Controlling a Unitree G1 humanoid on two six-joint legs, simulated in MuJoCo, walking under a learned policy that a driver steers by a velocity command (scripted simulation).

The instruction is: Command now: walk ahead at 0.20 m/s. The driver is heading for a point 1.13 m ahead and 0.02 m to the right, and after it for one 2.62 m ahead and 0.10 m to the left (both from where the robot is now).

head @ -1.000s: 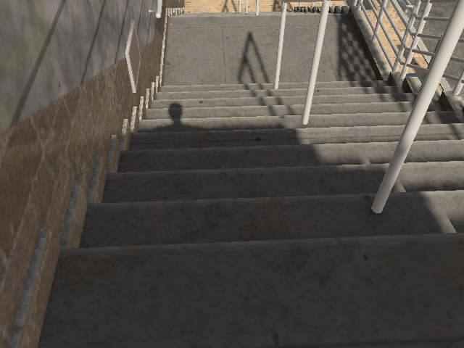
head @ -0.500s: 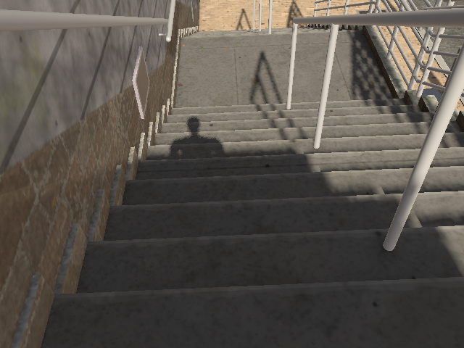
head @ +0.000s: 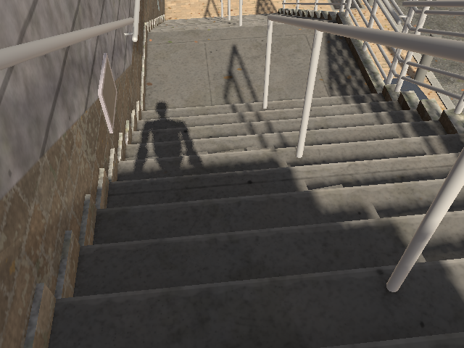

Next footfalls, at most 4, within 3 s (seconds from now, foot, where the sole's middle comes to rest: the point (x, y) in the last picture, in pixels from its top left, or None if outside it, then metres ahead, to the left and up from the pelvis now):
0.12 right None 0.17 -0.13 -0.78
1.60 left None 0.39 0.07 -0.78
2.06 right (286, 316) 0.65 -0.15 -0.94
2.60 left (216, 259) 0.97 0.08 -1.11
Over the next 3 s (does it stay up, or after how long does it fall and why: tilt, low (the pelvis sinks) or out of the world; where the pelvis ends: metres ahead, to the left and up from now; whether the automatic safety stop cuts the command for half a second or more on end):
stays up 1.01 -0.01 -0.40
